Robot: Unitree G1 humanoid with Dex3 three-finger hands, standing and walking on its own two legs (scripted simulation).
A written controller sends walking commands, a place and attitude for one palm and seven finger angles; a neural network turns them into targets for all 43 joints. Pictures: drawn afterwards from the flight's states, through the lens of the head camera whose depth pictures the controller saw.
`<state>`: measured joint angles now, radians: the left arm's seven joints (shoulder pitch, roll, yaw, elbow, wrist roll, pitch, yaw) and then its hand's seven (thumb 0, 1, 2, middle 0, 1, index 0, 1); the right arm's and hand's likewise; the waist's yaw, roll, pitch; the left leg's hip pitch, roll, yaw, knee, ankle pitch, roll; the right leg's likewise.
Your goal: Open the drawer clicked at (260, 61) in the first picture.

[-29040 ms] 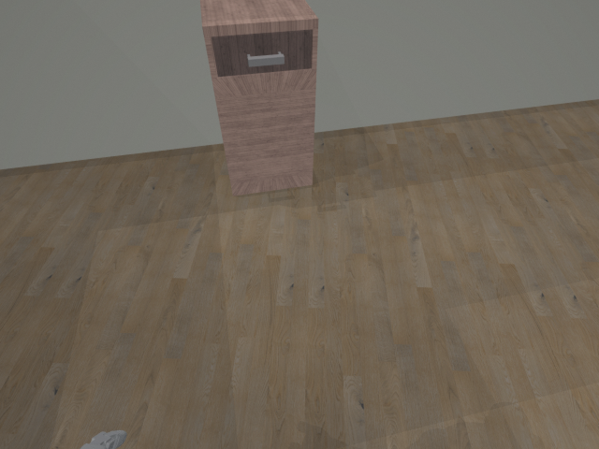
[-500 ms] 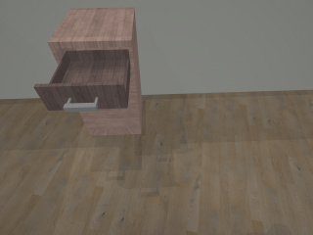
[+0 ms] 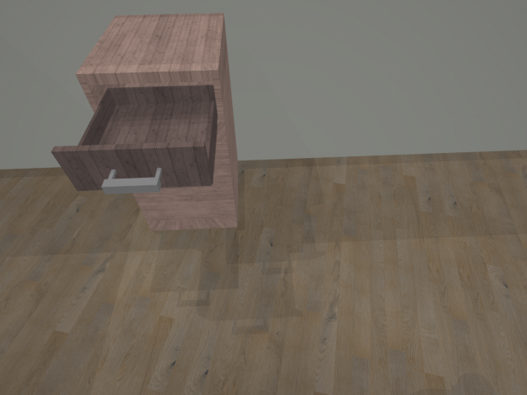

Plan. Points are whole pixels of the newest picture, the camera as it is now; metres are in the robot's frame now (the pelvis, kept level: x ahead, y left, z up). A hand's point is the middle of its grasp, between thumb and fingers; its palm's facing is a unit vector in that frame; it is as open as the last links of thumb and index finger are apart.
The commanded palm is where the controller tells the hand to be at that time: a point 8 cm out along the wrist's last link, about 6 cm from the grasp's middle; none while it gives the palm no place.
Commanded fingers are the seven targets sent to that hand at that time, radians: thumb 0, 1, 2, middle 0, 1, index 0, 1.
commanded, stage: stand and wait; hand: left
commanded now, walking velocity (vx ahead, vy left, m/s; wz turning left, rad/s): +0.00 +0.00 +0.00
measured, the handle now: (134, 179) +0.60 +0.36 -0.09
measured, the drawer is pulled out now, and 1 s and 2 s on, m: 0.30 0.30 0.30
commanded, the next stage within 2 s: none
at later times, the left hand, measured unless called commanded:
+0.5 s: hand out of the picture +0.01 +0.17 -0.17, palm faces +0.02 -0.97 -0.23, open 7.4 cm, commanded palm none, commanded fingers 0.00 0.90 0.90 -0.20 -0.30 -0.20 -0.30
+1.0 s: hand out of the picture +0.02 +0.18 -0.17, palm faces +0.01 -0.97 -0.24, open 7.4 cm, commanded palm none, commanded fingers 0.00 0.90 0.90 -0.20 -0.30 -0.20 -0.30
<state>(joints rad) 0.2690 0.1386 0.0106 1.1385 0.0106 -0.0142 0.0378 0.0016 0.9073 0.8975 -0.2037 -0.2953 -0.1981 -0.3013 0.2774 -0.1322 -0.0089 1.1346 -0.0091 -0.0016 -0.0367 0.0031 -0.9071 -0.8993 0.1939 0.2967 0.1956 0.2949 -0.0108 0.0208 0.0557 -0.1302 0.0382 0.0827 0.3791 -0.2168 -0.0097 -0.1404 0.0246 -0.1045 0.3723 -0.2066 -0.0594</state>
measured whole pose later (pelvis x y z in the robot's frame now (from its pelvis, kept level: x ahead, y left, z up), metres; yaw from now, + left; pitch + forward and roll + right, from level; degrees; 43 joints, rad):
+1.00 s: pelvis +0.01 -0.01 +0.00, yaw -1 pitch -2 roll +0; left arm 0.24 0.17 0.02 1.14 0.01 -0.02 0.03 0.00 0.91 0.90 -0.20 -0.30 -0.20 -0.30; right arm 0.26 -0.16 -0.01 1.15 -0.01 0.00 -0.04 0.00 -0.91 -0.90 0.19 0.30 0.20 0.29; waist -0.01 0.03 0.06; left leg -0.10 0.05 0.09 0.35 -0.21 -0.02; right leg -0.12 0.04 -0.10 0.34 -0.20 -0.07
